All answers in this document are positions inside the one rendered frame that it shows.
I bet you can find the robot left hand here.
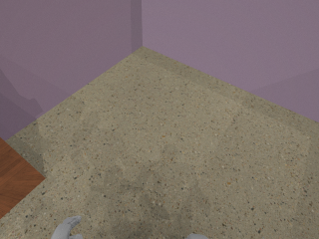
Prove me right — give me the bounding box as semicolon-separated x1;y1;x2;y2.
51;215;83;239

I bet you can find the cabinet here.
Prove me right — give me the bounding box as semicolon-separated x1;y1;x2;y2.
0;137;45;219

